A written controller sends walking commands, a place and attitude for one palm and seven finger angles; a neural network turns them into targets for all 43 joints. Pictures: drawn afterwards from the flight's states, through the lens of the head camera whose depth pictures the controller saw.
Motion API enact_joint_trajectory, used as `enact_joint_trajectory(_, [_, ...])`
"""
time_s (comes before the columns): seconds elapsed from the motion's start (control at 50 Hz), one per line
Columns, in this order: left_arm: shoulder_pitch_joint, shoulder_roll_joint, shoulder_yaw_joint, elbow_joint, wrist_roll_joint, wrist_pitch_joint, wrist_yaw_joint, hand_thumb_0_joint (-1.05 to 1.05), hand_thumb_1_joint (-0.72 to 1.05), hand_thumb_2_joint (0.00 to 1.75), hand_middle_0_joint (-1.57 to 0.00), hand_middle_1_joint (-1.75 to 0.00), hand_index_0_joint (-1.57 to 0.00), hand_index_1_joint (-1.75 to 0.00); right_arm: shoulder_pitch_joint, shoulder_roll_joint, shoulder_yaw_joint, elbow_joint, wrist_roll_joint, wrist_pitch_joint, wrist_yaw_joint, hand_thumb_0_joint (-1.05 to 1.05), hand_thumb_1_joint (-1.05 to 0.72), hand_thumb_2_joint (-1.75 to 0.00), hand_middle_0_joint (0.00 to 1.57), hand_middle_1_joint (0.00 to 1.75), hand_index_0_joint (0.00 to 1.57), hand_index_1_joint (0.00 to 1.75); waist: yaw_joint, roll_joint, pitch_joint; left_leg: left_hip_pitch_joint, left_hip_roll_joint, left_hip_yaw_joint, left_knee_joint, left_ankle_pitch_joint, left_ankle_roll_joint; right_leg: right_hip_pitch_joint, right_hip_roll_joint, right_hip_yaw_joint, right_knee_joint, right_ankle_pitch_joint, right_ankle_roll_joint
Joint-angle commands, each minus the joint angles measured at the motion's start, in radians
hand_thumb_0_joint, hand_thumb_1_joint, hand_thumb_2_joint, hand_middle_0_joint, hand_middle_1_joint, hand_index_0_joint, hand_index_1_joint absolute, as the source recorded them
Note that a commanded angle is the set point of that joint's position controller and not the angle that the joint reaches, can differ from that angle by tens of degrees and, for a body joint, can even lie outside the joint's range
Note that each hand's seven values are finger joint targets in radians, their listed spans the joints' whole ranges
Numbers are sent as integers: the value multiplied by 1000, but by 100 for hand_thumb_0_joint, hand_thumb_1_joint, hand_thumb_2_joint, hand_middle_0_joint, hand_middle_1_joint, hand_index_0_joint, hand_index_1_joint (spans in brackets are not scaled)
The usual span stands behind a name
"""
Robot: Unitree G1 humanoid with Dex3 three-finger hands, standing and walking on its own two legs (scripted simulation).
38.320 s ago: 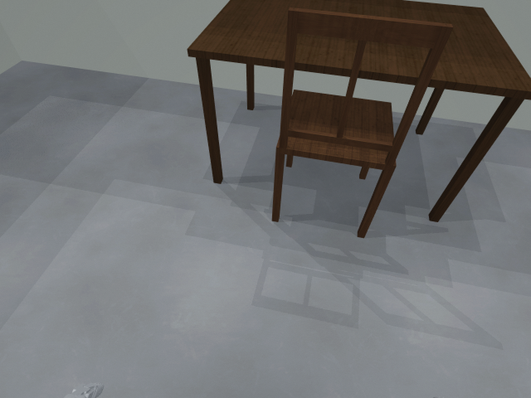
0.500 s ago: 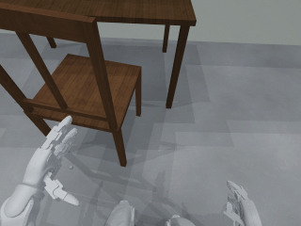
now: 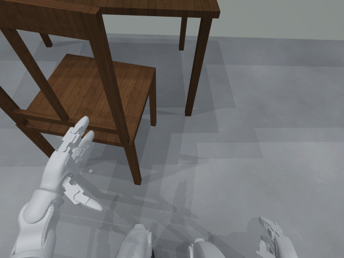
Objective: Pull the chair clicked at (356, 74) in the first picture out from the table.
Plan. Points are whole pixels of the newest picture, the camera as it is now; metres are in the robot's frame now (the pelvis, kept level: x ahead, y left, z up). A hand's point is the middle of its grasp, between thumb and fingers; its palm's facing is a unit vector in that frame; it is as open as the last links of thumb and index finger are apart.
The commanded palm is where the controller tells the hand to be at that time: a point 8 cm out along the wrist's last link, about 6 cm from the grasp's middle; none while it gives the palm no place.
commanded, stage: aim the fingers beside a spindle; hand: left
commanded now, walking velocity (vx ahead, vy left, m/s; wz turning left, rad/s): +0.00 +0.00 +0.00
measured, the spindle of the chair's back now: (42, 83) +0.54 +0.37 +0.04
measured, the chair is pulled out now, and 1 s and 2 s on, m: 0.25 0.25 0.24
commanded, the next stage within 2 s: push the fingers through the gap in 1.24 s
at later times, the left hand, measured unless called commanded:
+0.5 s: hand (102, 155) +0.35 +0.17 +0.01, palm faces -0.17 -0.99 -0.03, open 16.9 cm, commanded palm +0.34 +0.22 +0.01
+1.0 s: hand (105, 154) +0.35 +0.17 +0.00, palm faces -0.16 -0.99 -0.04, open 16.9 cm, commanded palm +0.35 +0.22 +0.01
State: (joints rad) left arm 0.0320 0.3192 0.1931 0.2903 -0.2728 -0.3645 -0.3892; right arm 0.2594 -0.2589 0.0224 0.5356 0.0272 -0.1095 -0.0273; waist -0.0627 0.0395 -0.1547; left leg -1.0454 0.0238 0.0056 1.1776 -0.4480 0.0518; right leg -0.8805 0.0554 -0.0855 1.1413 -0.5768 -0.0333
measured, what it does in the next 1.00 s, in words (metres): stands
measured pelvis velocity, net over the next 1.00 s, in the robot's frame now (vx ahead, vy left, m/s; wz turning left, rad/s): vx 0.00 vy -0.01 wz -0.01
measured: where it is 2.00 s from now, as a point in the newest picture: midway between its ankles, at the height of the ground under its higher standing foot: outside the picture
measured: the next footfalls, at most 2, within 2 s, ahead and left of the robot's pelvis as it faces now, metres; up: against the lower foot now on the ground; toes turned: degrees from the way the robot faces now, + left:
none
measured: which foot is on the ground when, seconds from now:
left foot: down 0.00-1.00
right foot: down 0.00-1.00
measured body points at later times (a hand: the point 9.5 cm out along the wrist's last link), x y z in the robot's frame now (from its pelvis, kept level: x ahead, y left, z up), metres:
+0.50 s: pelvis +0.00 +0.00 -0.01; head +0.10 +0.02 +0.43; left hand +0.35 +0.23 +0.02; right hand +0.13 -0.26 -0.11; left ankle +0.06 +0.09 -0.64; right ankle -0.01 -0.11 -0.64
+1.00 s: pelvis +0.00 -0.01 -0.02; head +0.10 +0.01 +0.42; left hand +0.36 +0.22 +0.00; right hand +0.11 -0.27 -0.12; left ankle +0.06 +0.09 -0.64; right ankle -0.01 -0.11 -0.64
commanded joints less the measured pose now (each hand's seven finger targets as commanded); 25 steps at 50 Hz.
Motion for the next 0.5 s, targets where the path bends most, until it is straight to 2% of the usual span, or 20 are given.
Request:
enact_joint_trajectory(0.0, [-209, 166, 76, -139, -3, -66, 21, 0, -50, 30, -6, -8, -6, -8, -6, -163, -68, -126, 4, -28, -10, 0, -90, -90, 20, 30, 20, 30, -11, 33, -276, 380, 12, -100, -150, 161, -16, -60, -16, 43, -163, 181, 9])
enact_joint_trajectory(0.06, [-282, 154, 50, -139, 8, -77, 27, 0, -50, 30, -6, -8, -6, -8, -1, -165, -68, -120, 3, -22, -11, 0, -90, -90, 20, 30, 20, 30, -21, 66, -301, 413, 13, -110, -145, 158, -18, -92, -16, 40, -154, 174, 4])
enact_joint_trajectory(0.08, [-288, 163, 59, -133, 13, -81, 33, 0, -50, 30, -6, -8, -6, -8, 1, -166, -70, -118, 3, -18, -10, 0, -90, -90, 20, 30, 20, 30, -12, 78, -318, 434, 15, -112, -147, 173, -22, -95, -17, 39, -150, 181, 3])
enact_joint_trajectory(0.12, [-285, 137, 41, -119, 11, -79, 35, 0, -50, 30, -6, -8, -6, -8, -1, -162, -70, -120, 3, -13, -7, 0, -90, -90, 20, 30, 20, 30, -14, 61, -320, 436, 14, -111, -145, 177, -22, -92, -18, 40, -154, 185, 5])
enact_joint_trajectory(0.14, [-301, 159, 57, -111, 12, -81, 39, 0, -50, 30, -6, -8, -6, -8, 2, -166, -70, -117, 2, -8, -8, 0, -90, -90, 20, 30, 20, 30, -12, 50, -325, 425, 15, -111, -142, 180, -22, -84, -17, 40, -150, 189, 4])
enact_joint_trajectory(0.16, [-316, 153, 45, -111, 18, -84, 41, 0, -50, 30, -6, -8, -6, -8, 6, -166, -69, -113, 1, -6, -7, 0, -90, -90, 20, 30, 20, 30, -17, 60, -340, 427, 13, -111, -131, 199, -19, -88, -15, 41, -142, 201, 3])
enact_joint_trajectory(0.18, [-305, 166, 66, -98, 19, -83, 46, 0, -50, 30, -6, -8, -6, -8, 7, -165, -70, -116, 1, -1, -6, 0, -90, -90, 20, 30, 20, 30, -6, 49, -343, 424, 14, -108, -131, 211, -21, -79, -17, 42, -141, 211, 4])
enact_joint_trajectory(0.22, [-311, 151, 53, -79, 21, -80, 48, 0, -50, 30, -6, -8, -6, -8, 6, -163, -71, -115, 1, 9, -2, 0, -90, -90, 20, 30, 20, 30, -11, 45, -334, 416, 13, -103, -127, 223, -22, -79, -17, 41, -139, 226, 4])
enact_joint_trajectory(0.28, [-356, 167, 65, -44, 31, -85, 53, 0, -50, 30, -6, -8, -6, -8, 12, -165, -69, -110, 0, 21, -1, 0, -90, -90, 20, 30, 20, 30, -12, 43, -328, 391, 12, -100, -112, 217, -21, -89, -15, 45, -128, 226, 3])
enact_joint_trajectory(0.3, [-362, 147, 49, -43, 28, -86, 52, 0, -50, 30, -6, -8, -6, -8, 9, -163, -70, -112, 0, 24, 0, 0, -90, -90, 20, 30, 20, 30, -17, 43, -334, 391, 10, -98, -109, 213, -20, -92, -16, 47, -129, 223, 5])
enact_joint_trajectory(0.34, [-383, 165, 64, -31, 29, -93, 52, 0, -50, 30, -6, -8, -6, -8, 14, -164, -71, -106, -1, 28, 0, 0, -90, -90, 20, 30, 20, 30, -14, 46, -341, 384, 10, -95, -100, 214, -21, -90, -16, 50, -125, 225, 4])
enact_joint_trajectory(0.36, [-413, 156, 46, -41, 33, -101, 52, 0, -50, 30, -6, -8, -6, -8, 16, -165, -71, -103, -2, 27, 0, 0, -90, -90, 20, 30, 20, 30, -21, 70, -347, 396, 11, -102, -94, 226, -21, -114, -14, 47, -115, 227, 1])
enact_joint_trajectory(0.4, [-419, 131, 26, -57, 35, -111, 53, 0, -50, 30, -6, -8, -6, -8, 19, -163, -74, -102, -3, 27, 3, 0, -90, -90, 20, 30, 20, 30, -18, 81, -386, 440, 15, -109, -94, 257, -25, -119, -15, 44, -109, 243, 0])
enact_joint_trajectory(0.42, [-411, 133, 31, -35, 34, -107, 56, 0, -50, 30, -6, -8, -6, -8, 21, -164, -75, -100, -2, 31, 4, 0, -90, -90, 20, 30, 20, 30, -18, 69, -374, 434, 15, -109, -94, 257, -26, -122, -15, 43, -111, 244, 1])
enact_joint_trajectory(0.46, [-476, 115, 4, -2, 43, -106, 60, 0, -50, 30, -6, -8, -6, -8, 29, -164, -74, -87, -4, 34, 4, 0, -90, -90, 20, 30, 20, 30, -39, 55, -350, 410, 16, -118, -83, 233, -23, -161, -13, 41, -101, 225, 1])
enact_joint_trajectory(0.48, [-506, 131, 16, 17, 50, -106, 64, 0, -50, 30, -6, -8, -6, -8, 31, -168, -75, -79, -4, 37, 4, 0, -90, -90, 20, 30, 20, 30, -38, 55, -350, 405, 17, -118, -77, 222, -24, -174, -14, 42, -98, 217, 2])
